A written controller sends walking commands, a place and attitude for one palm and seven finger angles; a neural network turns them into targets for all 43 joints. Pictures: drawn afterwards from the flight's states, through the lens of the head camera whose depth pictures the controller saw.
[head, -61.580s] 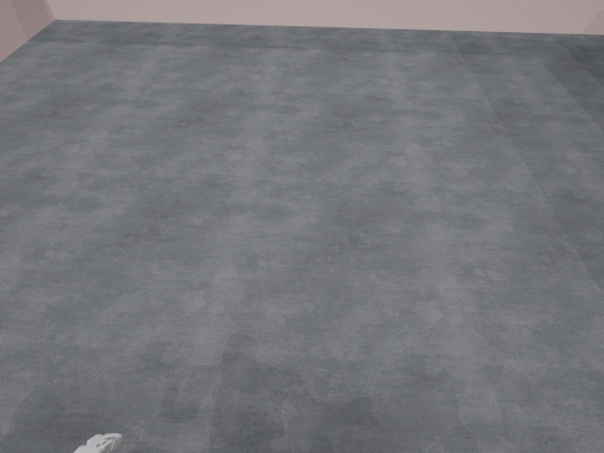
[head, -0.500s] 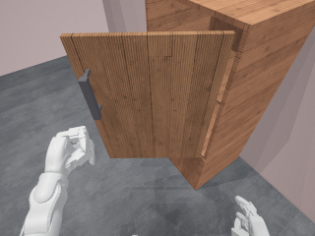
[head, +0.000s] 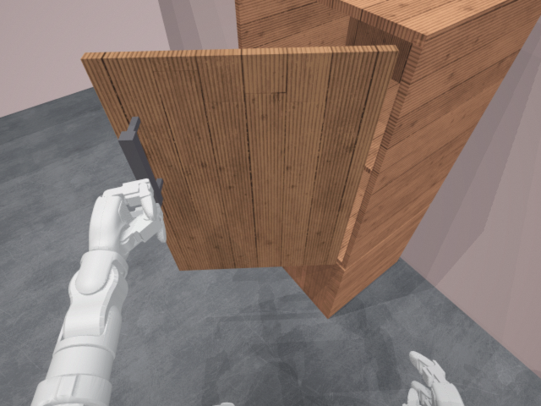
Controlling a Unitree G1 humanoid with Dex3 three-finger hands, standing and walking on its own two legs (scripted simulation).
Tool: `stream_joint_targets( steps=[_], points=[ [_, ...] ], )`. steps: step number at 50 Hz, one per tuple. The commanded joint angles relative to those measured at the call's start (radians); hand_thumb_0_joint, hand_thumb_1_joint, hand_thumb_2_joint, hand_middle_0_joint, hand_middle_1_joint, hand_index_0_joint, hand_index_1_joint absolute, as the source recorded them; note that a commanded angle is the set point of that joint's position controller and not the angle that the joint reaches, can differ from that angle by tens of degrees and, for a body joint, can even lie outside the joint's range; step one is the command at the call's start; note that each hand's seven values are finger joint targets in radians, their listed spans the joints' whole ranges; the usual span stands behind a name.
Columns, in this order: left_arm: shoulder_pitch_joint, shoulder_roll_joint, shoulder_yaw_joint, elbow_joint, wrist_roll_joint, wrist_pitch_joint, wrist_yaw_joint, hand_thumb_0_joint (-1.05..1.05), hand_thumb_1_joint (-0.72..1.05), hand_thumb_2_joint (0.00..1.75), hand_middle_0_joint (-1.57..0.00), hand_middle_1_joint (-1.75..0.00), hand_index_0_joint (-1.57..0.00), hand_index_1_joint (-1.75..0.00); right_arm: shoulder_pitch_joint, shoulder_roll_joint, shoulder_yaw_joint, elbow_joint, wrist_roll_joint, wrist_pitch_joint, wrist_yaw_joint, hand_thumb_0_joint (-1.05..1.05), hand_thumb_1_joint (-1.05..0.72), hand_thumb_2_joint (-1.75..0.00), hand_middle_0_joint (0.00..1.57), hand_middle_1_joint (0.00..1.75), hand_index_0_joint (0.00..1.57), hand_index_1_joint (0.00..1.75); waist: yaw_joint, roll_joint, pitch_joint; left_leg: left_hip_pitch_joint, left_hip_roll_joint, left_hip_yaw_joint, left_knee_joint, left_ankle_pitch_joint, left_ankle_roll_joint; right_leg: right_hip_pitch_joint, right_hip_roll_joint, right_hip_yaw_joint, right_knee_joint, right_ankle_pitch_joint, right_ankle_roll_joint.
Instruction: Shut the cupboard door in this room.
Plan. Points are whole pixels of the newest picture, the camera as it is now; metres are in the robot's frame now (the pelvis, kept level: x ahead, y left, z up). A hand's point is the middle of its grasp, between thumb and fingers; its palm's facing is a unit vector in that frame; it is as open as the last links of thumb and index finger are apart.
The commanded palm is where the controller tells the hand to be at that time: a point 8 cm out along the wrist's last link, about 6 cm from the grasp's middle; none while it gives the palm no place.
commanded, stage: bring the fist close to the handle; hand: left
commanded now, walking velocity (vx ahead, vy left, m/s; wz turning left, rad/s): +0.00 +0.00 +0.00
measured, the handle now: (145, 164) +0.46 +0.24 +0.09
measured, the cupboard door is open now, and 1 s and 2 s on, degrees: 55 53 41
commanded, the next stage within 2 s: push the door shut along its arc in 0.58 s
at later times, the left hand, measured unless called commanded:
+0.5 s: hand (161, 207) +0.37 +0.19 +0.09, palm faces +0.09 -1.00 -0.01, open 3.1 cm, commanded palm +0.34 +0.24 +0.09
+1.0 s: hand (160, 189) +0.41 +0.20 +0.10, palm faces +0.03 -1.00 -0.01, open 3.1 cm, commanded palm +0.39 +0.24 +0.09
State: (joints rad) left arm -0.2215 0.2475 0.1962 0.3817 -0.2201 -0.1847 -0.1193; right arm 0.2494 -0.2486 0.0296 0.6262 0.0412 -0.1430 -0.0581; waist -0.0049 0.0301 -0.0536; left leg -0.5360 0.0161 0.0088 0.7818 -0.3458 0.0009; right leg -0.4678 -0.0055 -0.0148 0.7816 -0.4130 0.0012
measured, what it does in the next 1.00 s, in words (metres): stands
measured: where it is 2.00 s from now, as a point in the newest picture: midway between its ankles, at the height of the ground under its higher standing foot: outside the picture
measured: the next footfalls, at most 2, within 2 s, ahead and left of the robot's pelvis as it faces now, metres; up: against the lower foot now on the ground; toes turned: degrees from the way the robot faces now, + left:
none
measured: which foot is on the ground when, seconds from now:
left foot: down 0.00-1.00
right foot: down 0.00-1.00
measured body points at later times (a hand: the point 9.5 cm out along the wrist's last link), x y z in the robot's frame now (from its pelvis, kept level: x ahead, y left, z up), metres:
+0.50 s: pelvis +0.00 +0.00 +0.00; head +0.03 -0.01 +0.45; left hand +0.36 +0.24 +0.10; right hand +0.12 -0.25 -0.11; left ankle +0.03 +0.12 -0.71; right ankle -0.01 -0.12 -0.71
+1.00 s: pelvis -0.01 +0.00 +0.00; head +0.04 +0.00 +0.44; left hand +0.40 +0.25 +0.10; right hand +0.11 -0.25 -0.11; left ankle +0.03 +0.12 -0.71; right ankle -0.01 -0.12 -0.71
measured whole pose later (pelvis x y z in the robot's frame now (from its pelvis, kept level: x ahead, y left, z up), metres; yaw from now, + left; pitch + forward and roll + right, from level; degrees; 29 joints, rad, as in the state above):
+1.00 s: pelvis -0.01 +0.00 +0.00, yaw +0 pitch +8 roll -1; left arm -0.55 0.34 0.25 0.80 -0.21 -0.26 -0.22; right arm 0.27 -0.26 0.03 0.64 0.04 -0.07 -0.06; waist -0.04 0.02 -0.06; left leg -0.61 0.02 0.00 0.82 -0.34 0.00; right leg -0.54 0.00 -0.02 0.80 -0.41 0.00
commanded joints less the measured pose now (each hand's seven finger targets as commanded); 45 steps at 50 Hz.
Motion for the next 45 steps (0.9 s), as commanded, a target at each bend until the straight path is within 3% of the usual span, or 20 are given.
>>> stream_joint_targets(
  steps=[1, 2, 5, 9, 11, 14, 16, 18, 21, 23, 26, 28, 31, 32, 34, 36, 39, 41, 44, 45],
  points=[
    [-0.346, 0.199, 0.085, -0.152, -0.002, -0.074, 0.001, 0.0, 0.9, 0.9, -1.3, -1.5, -1.3, -1.5, -0.022, -0.142, -0.057, -0.123, -0.001, -0.033, -0.008, 0.0, -0.9, -0.9, 0.2, 0.3, 0.2, 0.3, -0.009, -0.038, -0.273, 0.19, -0.012, -0.014, -0.087, 0.211, 0.022, 0.038, 0.021, -0.014, -0.108, 0.309, -0.014],
    [-0.353, 0.156, 0.047, -0.147, -0.001, -0.075, -0.002, 0.0, 0.9, 0.9, -1.3, -1.5, -1.3, -1.5, -0.026, -0.137, -0.055, -0.13, 0.001, -0.03, -0.004, 0.0, -0.9, -0.9, 0.2, 0.3, 0.2, 0.3, -0.014, -0.023, -0.272, 0.193, -0.014, -0.01, -0.088, 0.212, 0.022, 0.032, 0.019, -0.014, -0.107, 0.316, -0.013],
    [-0.416, 0.145, 0.034, -0.135, 0.006, -0.082, 0.004, 0.0, 0.9, 0.9, -1.3, -1.5, -1.3, -1.5, -0.013, -0.137, -0.058, -0.122, 0.001, -0.022, 0.001, 0.0, -0.9, -0.9, 0.2, 0.3, 0.2, 0.3, -0.022, -0.001, -0.282, 0.212, -0.01, -0.016, -0.083, 0.239, 0.018, 0.013, 0.023, -0.022, -0.096, 0.335, -0.016],
    [-0.484, 0.206, 0.086, -0.073, 0.014, -0.089, 0.021, 0.0, 0.9, 0.9, -1.3, -1.5, -1.3, -1.5, -0.003, -0.144, -0.06, -0.111, -0.002, -0.002, 0.0, 0.0, -0.9, -0.9, 0.2, 0.3, 0.2, 0.3, -0.026, -0.032, -0.281, 0.183, -0.012, -0.012, -0.082, 0.209, 0.021, 0.014, 0.021, -0.014, -0.103, 0.317, -0.011],
    [-0.423, 0.251, 0.13, -0.06, 0.018, -0.097, 0.022, 0.0, 0.9, 0.9, -1.3, -1.5, -1.3, -1.5, 0.001, -0.147, -0.063, -0.122, -0.005, 0.006, 0.001, 0.0, -0.9, -0.9, 0.2, 0.3, 0.2, 0.3, -0.001, -0.039, -0.309, 0.177, -0.013, -0.008, -0.083, 0.218, 0.024, 0.052, 0.021, -0.007, -0.103, 0.324, -0.014],
    [-0.453, 0.189, 0.077, -0.074, 0.014, -0.11, 0.011, 0.0, 0.9, 0.9, -1.3, -1.5, -1.3, -1.5, -0.003, -0.137, -0.061, -0.127, -0.001, 0.013, 0.005, 0.0, -0.9, -0.9, 0.2, 0.3, 0.2, 0.3, -0.014, 0.008, -0.31, 0.197, -0.013, -0.003, -0.083, 0.229, 0.022, 0.032, 0.024, -0.011, -0.099, 0.335, -0.016],
    [-0.416, 0.227, 0.11, -0.06, 0.011, -0.118, 0.007, 0.0, 0.9, 0.9, -1.3, -1.5, -1.3, -1.5, 0.008, -0.145, -0.066, -0.127, -0.003, 0.017, 0.005, 0.0, -0.9, -0.9, 0.2, 0.3, 0.2, 0.3, -0.007, -0.034, -0.308, 0.185, -0.012, -0.004, -0.082, 0.239, 0.024, 0.057, 0.026, -0.01, -0.102, 0.348, -0.016],
    [-0.4, 0.201, 0.096, -0.088, 0.006, -0.122, 0.002, 0.0, 0.9, 0.9, -1.3, -1.5, -1.3, -1.5, 0.001, -0.139, -0.067, -0.135, 0.0, 0.017, 0.008, 0.0, -0.9, -0.9, 0.2, 0.3, 0.2, 0.3, -0.002, 0.002, -0.317, 0.197, -0.013, 0.001, -0.085, 0.253, 0.022, 0.057, 0.026, -0.011, -0.098, 0.366, -0.017],
    [-0.384, 0.196, 0.091, -0.078, 0.002, -0.116, 0.002, 0.0, 0.9, 0.9, -1.3, -1.5, -1.3, -1.5, 0.004, -0.145, -0.069, -0.134, 0.0, 0.02, 0.007, 0.0, -0.9, -0.9, 0.2, 0.3, 0.2, 0.3, -0.014, -0.033, -0.286, 0.184, -0.014, 0.0, -0.086, 0.222, 0.026, 0.042, 0.028, -0.013, -0.111, 0.337, -0.011],
    [-0.458, 0.18, 0.064, -0.073, 0.005, -0.113, 0.002, 0.0, 0.9, 0.9, -1.3, -1.5, -1.3, -1.5, -0.002, -0.143, -0.064, -0.126, 0.003, 0.022, 0.004, 0.0, -0.9, -0.9, 0.2, 0.3, 0.2, 0.3, -0.032, -0.017, -0.25, 0.173, -0.013, -0.005, -0.096, 0.173, 0.025, 0.007, 0.027, -0.011, -0.119, 0.286, -0.011],
    [-0.467, 0.242, 0.12, -0.08, 0.005, -0.124, 0.01, 0.0, 0.9, 0.9, -1.3, -1.5, -1.3, -1.5, 0.002, -0.151, -0.068, -0.124, -0.003, 0.024, -0.004, 0.0, -0.9, -0.9, 0.2, 0.3, 0.2, 0.3, -0.021, -0.035, -0.289, 0.182, -0.015, -0.006, -0.092, 0.167, 0.029, 0.03, 0.027, -0.005, -0.123, 0.271, -0.011],
    [-0.479, 0.196, 0.077, -0.101, 0.005, -0.132, 0.003, 0.0, 0.9, 0.9, -1.3, -1.5, -1.3, -1.5, -0.008, -0.139, -0.064, -0.127, 0.0, 0.021, -0.002, 0.0, -0.9, -0.9, 0.2, 0.3, 0.2, 0.3, -0.025, 0.012, -0.312, 0.203, -0.015, -0.003, -0.092, 0.183, 0.026, 0.027, 0.026, -0.007, -0.115, 0.288, -0.014],
    [-0.437, 0.22, 0.1, -0.081, 0.004, -0.139, -0.002, 0.0, 0.9, 0.9, -1.3, -1.5, -1.3, -1.5, 0.003, -0.146, -0.068, -0.121, -0.003, 0.019, -0.003, 0.0, -0.9, -0.9, 0.2, 0.3, 0.2, 0.3, -0.02, -0.027, -0.32, 0.202, -0.013, -0.007, -0.084, 0.213, 0.028, 0.043, 0.029, -0.009, -0.108, 0.32, -0.014],
    [-0.424, 0.193, 0.078, -0.064, 0.001, -0.132, -0.008, 0.0, 0.9, 0.9, -1.3, -1.5, -1.3, -1.5, -0.006, -0.142, -0.065, -0.125, 0.002, 0.02, -0.001, 0.0, -0.9, -0.9, 0.2, 0.3, 0.2, 0.3, -0.023, -0.02, -0.295, 0.192, -0.014, -0.001, -0.088, 0.198, 0.027, 0.031, 0.026, -0.009, -0.115, 0.312, -0.012],
    [-0.455, 0.19, 0.071, -0.046, -0.001, -0.124, -0.013, 0.0, 0.9, 0.9, -1.3, -1.5, -1.3, -1.5, -0.009, -0.142, -0.061, -0.123, 0.003, 0.021, 0.0, 0.0, -0.9, -0.9, 0.2, 0.3, 0.2, 0.3, -0.025, 0.001, -0.265, 0.177, -0.016, -0.006, -0.095, 0.168, 0.024, 0.012, 0.026, -0.01, -0.118, 0.28, -0.014],
    [-0.47, 0.242, 0.102, -0.007, 0.008, -0.115, -0.018, 0.0, 0.9, 0.9, -1.3, -1.5, -1.3, -1.5, 0.002, -0.152, -0.063, -0.118, 0.002, 0.027, -0.007, 0.0, -0.9, -0.9, 0.2, 0.3, 0.2, 0.3, -0.033, -0.034, -0.251, 0.166, -0.014, -0.009, -0.092, 0.154, 0.027, 0.012, 0.025, -0.007, -0.125, 0.264, -0.011],
    [-0.608, 0.251, 0.09, 0.035, 0.007, -0.119, -0.036, 0.0, 0.9, 0.9, -1.3, -1.5, -1.3, -1.5, -0.001, -0.151, -0.057, -0.107, 0.005, 0.029, -0.011, 0.0, -0.9, -0.9, 0.2, 0.3, 0.2, 0.3, -0.058, -0.021, -0.234, 0.162, -0.014, -0.014, -0.091, 0.11, 0.028, -0.029, 0.024, -0.001, -0.135, 0.216, -0.011],
    [-0.68, 0.29, 0.107, 0.055, 0.008, -0.136, -0.048, 0.0, 0.9, 0.9, -1.3, -1.5, -1.3, -1.5, 0.01, -0.157, -0.056, -0.1, 0.0, 0.031, -0.018, 0.0, -0.9, -0.9, 0.2, 0.3, 0.2, 0.3, -0.062, -0.014, -0.263, 0.163, -0.015, -0.018, -0.083, 0.101, 0.029, -0.025, 0.023, 0.005, -0.129, 0.2, -0.012],
    [-0.753, 0.259, 0.069, 0.124, 0.007, -0.149, -0.08, 0.0, 0.9, 0.9, -1.3, -1.5, -1.3, -1.5, 0.017, -0.152, -0.055, -0.093, 0.003, 0.029, -0.017, 0.0, -0.9, -0.9, 0.2, 0.3, 0.2, 0.3, -0.073, 0.02, -0.294, 0.176, -0.017, -0.021, -0.071, 0.119, 0.026, -0.044, 0.023, 0.002, -0.113, 0.22, -0.016],
    [-0.751, 0.286, 0.097, 0.164, 0.007, -0.151, -0.087, 0.0, 0.9, 0.9, -1.3, -1.5, -1.3, -1.5, 0.031, -0.157, -0.059, -0.085, 0.002, 0.029, -0.017, 0.0, -0.9, -0.9, 0.2, 0.3, 0.2, 0.3, -0.069, 0.008, -0.309, 0.18, -0.014, -0.026, -0.065, 0.137, 0.024, -0.043, 0.025, -0.002, -0.105, 0.236, -0.018]
  ],
)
